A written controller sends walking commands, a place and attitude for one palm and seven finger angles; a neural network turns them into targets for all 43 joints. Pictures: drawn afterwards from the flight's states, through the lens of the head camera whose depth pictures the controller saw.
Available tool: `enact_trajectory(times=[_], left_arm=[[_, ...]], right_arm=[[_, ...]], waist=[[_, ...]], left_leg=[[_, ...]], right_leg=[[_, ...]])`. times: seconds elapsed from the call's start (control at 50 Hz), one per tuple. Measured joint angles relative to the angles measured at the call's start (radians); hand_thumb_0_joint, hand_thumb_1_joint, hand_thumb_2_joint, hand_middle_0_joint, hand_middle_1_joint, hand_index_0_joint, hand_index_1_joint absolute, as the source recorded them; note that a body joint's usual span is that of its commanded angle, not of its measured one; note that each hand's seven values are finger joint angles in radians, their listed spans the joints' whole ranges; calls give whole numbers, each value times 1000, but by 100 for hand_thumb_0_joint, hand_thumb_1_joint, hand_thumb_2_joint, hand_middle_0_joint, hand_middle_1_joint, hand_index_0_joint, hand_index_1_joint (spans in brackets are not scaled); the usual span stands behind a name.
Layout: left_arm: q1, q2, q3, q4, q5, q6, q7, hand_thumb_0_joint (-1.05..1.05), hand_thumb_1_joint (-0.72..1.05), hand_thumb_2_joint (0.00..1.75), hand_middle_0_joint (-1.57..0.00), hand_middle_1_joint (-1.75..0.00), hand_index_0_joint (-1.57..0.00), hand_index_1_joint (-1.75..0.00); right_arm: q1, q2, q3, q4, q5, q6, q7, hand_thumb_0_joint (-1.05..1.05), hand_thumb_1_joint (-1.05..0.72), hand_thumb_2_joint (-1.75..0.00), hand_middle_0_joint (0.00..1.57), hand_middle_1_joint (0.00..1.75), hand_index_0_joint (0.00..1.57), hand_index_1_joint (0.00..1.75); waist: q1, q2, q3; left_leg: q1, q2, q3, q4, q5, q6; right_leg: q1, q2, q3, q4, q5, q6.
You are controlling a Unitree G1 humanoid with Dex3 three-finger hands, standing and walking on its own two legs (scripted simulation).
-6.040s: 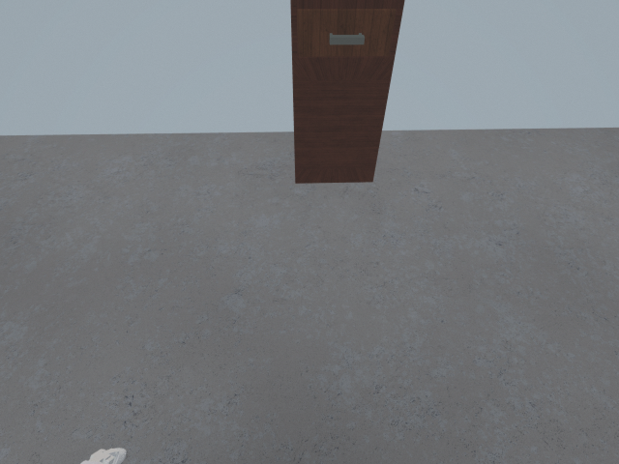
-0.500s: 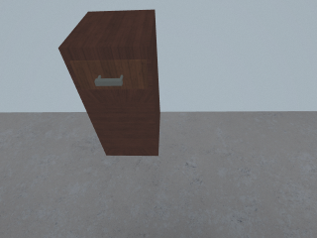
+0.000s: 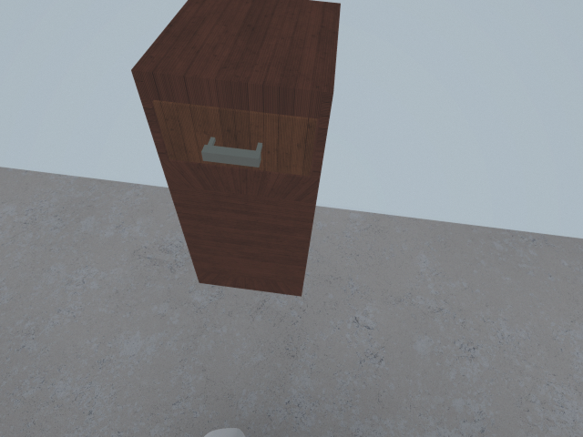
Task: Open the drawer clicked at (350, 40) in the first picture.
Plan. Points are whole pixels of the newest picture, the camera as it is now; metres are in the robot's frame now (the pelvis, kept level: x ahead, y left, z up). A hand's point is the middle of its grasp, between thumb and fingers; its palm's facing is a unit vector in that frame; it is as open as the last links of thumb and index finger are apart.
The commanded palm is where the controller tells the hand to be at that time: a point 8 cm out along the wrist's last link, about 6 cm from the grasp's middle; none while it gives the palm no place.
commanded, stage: take the last steps up to it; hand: left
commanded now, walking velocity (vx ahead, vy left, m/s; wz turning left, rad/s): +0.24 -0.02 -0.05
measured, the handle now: (233, 149) +0.67 +0.19 -0.04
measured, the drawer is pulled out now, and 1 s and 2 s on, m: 0.00 0.00 0.00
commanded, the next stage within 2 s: come to a stop and stand still in 0.24 s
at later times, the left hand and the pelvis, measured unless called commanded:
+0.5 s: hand (222, 362) +0.25 +0.14 -0.15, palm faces -0.03 -0.98 -0.22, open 7.4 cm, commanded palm none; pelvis +0.15 -0.03 +0.01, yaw -1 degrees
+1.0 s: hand (154, 419) +0.16 +0.23 -0.16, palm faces +0.04 -0.97 -0.22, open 7.4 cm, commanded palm none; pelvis +0.14 +0.03 +0.02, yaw -1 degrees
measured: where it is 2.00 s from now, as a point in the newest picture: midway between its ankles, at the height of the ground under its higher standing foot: outside the picture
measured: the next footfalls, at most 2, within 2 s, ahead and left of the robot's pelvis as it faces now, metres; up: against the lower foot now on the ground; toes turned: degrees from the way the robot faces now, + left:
right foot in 0.36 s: +0.23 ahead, -0.12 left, +0.00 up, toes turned -9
left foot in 0.80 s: +0.19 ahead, +0.11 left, +0.00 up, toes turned -1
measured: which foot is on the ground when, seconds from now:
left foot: down 0.00-0.38, up 0.40-0.78, down 0.80-1.00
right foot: up 0.00-0.34, down 0.36-0.80, up 0.82-1.00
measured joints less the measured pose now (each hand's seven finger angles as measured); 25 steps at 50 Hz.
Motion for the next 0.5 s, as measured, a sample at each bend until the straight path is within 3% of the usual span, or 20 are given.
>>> enact_trajectory(times=[0.04,0.08,0.18,0.28,0.36,0.38,0.44,0.5], left_arm=[[-36,12,7,-11,1,6,-4,1,91,90,-20,-30,-20,-30],[-81,26,13,-33,5,4,-8,1,91,90,-20,-30,-20,-30],[-194,50,22,-113,8,-1,-9,1,91,90,-20,-30,-20,-30],[-283,50,19,-164,6,3,-12,1,91,90,-20,-30,-19,-30],[-311,44,13,-186,7,-10,-17,1,91,90,-20,-30,-19,-30],[-315,41,11,-187,9,-20,-15,1,91,90,-20,-30,-20,-30],[-322,17,-7,-176,0,-37,-4,1,91,90,-20,-30,-20,-30],[-325,0,-17,-162,0,-18,13,1,91,90,-20,-30,-20,-30]], right_arm=[[3,6,-9,-8,7,-8,-19,0,-93,-90,20,30,20,30],[17,3,-11,-7,6,-15,-30,-1,-94,-90,20,30,20,30],[76,-5,0,28,5,-13,-32,-1,-94,-90,20,30,20,30],[132,3,4,63,0,4,-25,0,-92,-90,20,30,20,30],[175,9,5,88,-1,19,-22,0,-91,-90,20,30,20,30],[183,8,6,95,2,22,-21,0,-91,-90,20,30,20,30],[170,-2,11,111,14,46,-28,0,-91,-90,20,30,19,29],[142,-2,10,106,25,67,-38,1,-91,-90,20,30,19,29]], waist=[[-10,-5,-7],[-21,-7,-19],[-28,-5,-46],[-52,10,-45],[-71,30,-37],[-70,39,-34],[-79,80,-13],[-75,74,-3]], left_leg=[[44,-11,18,-38,-15,4],[94,-24,28,-104,1,4],[200,-51,38,-231,19,8],[269,-58,39,-250,-22,-10],[287,-37,37,-164,-112,-40],[273,-23,33,-108,-148,-44],[178,-7,-45,122,-270,-46],[93,-21,-85,229,-291,-56]], right_leg=[[-115,6,18,185,53,-16],[-199,2,12,234,113,-16],[-295,-11,-2,86,202,7],[-271,-8,-2,-126,238,13],[-173,17,-21,-301,294,4],[-162,27,-28,-313,337,-16],[-142,58,-58,-288,278,-53],[-108,62,-63,-340,280,-57]])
